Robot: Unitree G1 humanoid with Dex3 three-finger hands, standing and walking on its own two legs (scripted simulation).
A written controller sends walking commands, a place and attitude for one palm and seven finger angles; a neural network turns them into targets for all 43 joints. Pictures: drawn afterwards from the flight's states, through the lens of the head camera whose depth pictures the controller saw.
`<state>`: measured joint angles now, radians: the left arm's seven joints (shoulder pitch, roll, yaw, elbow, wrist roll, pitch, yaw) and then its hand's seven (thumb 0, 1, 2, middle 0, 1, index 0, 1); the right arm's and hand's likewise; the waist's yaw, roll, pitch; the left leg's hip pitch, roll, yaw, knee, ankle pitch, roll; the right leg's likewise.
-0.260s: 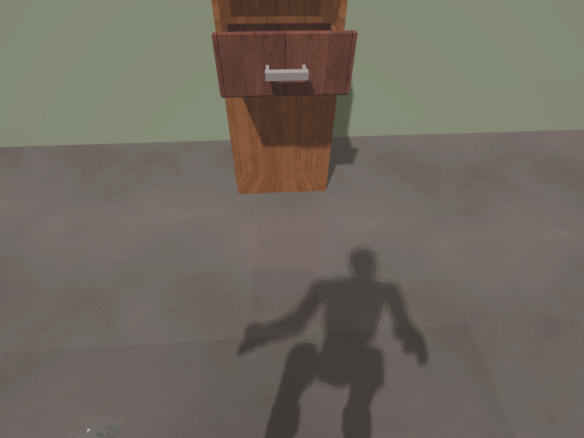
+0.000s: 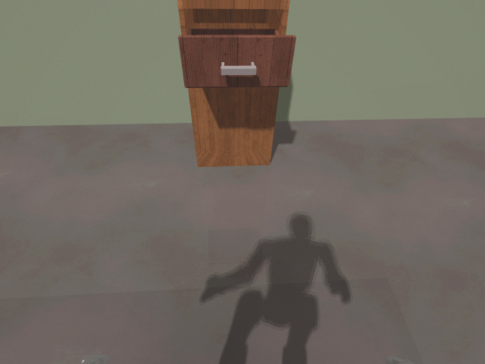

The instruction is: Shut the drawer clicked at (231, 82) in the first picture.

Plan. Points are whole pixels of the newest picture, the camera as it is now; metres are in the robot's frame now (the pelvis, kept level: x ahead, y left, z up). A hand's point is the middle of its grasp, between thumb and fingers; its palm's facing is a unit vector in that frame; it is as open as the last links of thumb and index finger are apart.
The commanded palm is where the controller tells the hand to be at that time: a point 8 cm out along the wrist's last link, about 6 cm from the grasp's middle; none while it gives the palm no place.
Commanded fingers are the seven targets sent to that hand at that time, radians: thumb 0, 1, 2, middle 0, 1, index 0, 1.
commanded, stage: stand and wait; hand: left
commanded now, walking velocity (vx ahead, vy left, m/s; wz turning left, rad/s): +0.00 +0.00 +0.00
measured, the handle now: (238, 67) +1.04 +0.09 +0.01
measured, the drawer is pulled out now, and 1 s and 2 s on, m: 0.29 0.29 0.29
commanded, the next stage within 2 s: look at it before walking up in 0.58 s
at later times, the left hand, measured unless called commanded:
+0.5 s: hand out of the picture +0.06 +0.24 -0.15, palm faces -0.03 -0.94 -0.33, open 7.4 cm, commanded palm none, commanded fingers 0.00 0.90 0.90 -0.20 -0.30 -0.20 -0.30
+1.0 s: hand out of the picture +0.05 +0.23 -0.15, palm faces -0.04 -0.95 -0.32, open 7.4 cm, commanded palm none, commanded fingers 0.00 0.90 0.90 -0.20 -0.30 -0.20 -0.30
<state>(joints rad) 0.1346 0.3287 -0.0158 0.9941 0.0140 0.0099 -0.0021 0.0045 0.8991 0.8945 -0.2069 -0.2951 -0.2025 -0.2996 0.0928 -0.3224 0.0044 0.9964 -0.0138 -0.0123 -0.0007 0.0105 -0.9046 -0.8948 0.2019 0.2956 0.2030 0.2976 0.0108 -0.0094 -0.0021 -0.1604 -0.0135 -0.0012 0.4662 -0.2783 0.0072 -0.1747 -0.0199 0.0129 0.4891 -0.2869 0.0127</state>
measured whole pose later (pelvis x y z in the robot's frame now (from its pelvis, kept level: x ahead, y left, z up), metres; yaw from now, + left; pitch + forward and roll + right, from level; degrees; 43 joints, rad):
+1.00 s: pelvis -0.02 -0.01 +0.01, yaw -1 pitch -2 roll +0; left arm 0.15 0.33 -0.01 1.09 0.01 0.00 0.00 0.00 0.90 0.89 -0.21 -0.30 -0.20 -0.30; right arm 0.14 -0.33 0.00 1.12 -0.01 -0.01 0.00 0.01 -0.91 -0.89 0.20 0.30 0.20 0.30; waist 0.00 -0.01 0.02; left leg -0.14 0.01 0.01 0.37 -0.20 -0.01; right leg -0.16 0.01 0.02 0.39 -0.20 0.00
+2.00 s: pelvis +0.17 -0.08 +0.00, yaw -17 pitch +0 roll +0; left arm 0.44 0.12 0.02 1.10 0.03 -0.07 0.01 0.00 0.90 0.89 -0.21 -0.29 -0.20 -0.30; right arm 0.17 -0.18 -0.06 1.00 -0.02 -0.02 0.03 0.01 -0.91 -0.90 0.20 0.29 0.20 0.30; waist 0.03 0.01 0.01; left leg -0.60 0.13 0.07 0.91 -0.17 -0.04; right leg -0.01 0.06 0.01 0.31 -0.31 -0.06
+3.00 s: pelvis +0.51 -0.21 +0.00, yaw -27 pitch -1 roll +0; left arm 0.11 0.13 0.03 0.96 0.02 0.00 0.02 -0.01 0.92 0.89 -0.21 -0.29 -0.20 -0.30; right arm 0.28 -0.15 -0.05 1.03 -0.02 0.04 -0.01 0.01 -0.92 -0.90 0.20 0.29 0.20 0.30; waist -0.05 0.01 0.02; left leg -0.47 0.11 0.07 1.03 -0.38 -0.04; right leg -0.26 -0.03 -0.26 0.48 -0.21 -0.09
